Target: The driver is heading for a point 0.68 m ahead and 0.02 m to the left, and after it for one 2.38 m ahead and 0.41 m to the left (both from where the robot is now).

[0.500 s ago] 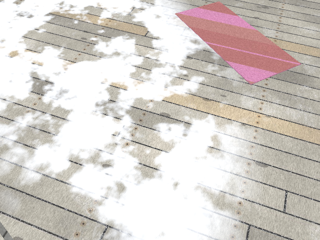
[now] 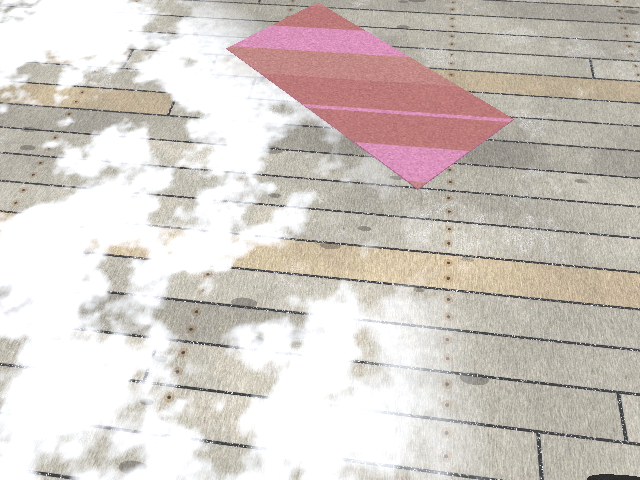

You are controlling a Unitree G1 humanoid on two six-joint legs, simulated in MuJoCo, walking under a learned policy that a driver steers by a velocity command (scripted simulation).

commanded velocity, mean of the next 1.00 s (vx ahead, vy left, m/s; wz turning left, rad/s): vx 0.48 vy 0.00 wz -0.19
